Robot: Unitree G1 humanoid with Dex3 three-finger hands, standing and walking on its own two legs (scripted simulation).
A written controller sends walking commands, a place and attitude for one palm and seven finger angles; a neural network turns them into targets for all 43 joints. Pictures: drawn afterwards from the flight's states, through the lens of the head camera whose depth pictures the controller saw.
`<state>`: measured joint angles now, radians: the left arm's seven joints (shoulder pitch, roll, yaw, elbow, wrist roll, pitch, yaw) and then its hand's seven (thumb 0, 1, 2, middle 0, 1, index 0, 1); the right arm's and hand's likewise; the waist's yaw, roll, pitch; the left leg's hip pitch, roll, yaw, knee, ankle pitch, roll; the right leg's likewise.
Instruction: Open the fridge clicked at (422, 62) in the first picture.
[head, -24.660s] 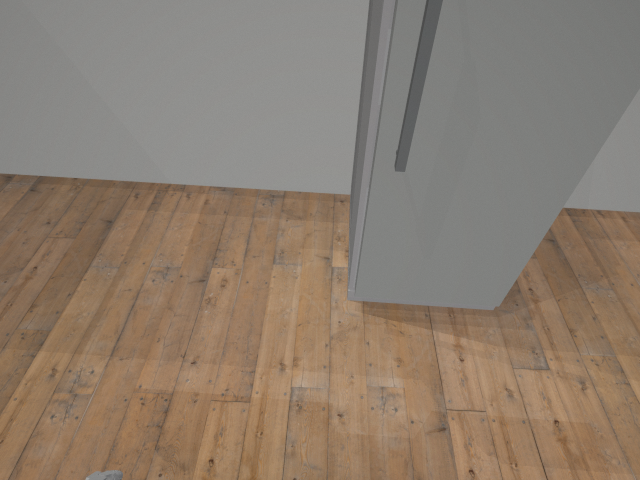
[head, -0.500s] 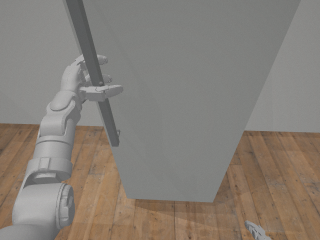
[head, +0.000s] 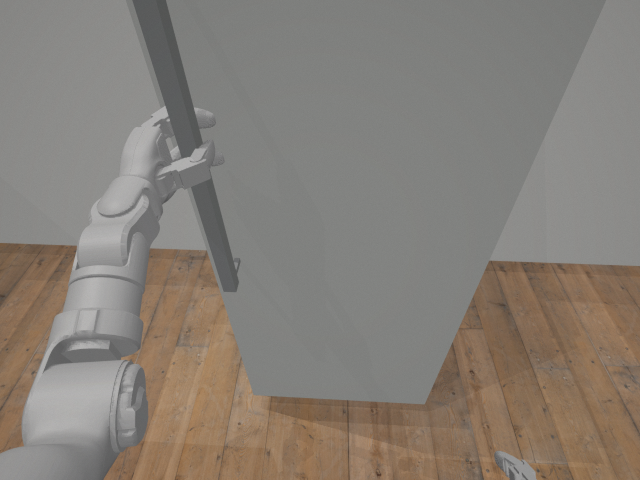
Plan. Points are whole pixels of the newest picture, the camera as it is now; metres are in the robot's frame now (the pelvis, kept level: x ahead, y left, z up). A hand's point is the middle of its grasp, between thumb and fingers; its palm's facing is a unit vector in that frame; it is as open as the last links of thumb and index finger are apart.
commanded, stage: grip the handle and tug to test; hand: left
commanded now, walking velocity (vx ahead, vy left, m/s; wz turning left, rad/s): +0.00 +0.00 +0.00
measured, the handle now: (204, 165) +0.48 +0.18 +0.17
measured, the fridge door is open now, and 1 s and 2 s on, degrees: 0 0 2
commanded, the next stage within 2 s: pull the door a little, standing still in 0.56 s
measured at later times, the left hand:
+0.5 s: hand (203, 164) +0.42 +0.16 +0.21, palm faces +0.00 -1.00 +0.01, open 5.5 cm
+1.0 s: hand (204, 167) +0.42 +0.16 +0.21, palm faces +0.02 -1.00 -0.01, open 5.8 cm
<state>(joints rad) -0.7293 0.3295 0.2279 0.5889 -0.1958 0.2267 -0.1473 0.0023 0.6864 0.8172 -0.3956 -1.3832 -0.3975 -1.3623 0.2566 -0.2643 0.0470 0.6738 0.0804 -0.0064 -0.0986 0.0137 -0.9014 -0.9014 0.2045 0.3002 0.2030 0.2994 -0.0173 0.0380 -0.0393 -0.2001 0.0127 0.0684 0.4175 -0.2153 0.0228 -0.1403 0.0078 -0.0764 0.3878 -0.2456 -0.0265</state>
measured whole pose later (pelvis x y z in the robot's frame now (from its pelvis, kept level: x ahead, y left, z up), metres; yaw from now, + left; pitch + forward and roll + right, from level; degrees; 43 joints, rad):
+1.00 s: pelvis +0.04 +0.00 +0.00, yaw -2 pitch +1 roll +0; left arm -0.42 0.30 0.29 0.12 -0.22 0.38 -0.12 -0.02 0.75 0.78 -0.33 -1.40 -0.30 -1.40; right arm 0.17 -0.25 0.05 0.57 0.08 0.05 -0.06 0.01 -0.90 -0.90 0.20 0.30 0.20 0.30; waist -0.01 0.05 -0.08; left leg -0.15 0.01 0.09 0.39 -0.26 0.02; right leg -0.11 0.01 -0.03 0.38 -0.29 -0.03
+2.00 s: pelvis +0.14 -0.01 -0.02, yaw +0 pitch +0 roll +1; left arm 0.07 0.33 0.24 -0.50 -0.09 -0.07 0.13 -0.14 0.56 0.83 -0.46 -1.40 -0.27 -1.38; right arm 0.09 -0.20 0.01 0.57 -0.01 -0.01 -0.10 0.02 -0.90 -0.90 0.20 0.30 0.20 0.30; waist -0.02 0.01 0.13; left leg -0.36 0.02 0.06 0.63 -0.23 0.00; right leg -0.30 -0.01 -0.15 0.78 -0.42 -0.03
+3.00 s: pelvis -0.07 -0.16 -0.02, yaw +24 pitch +0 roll +0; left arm -0.08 0.22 0.02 -0.47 -0.02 0.01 0.08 -0.05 0.59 0.68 -0.40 -1.40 -0.22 -1.29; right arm 0.18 -0.18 0.00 0.60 -0.02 -0.06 -0.08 0.02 -0.90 -0.90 0.21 0.30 0.20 0.30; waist -0.07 0.02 0.08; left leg -0.31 0.03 0.06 0.63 -0.37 0.01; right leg -0.40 -0.02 -0.18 0.60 -0.21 -0.07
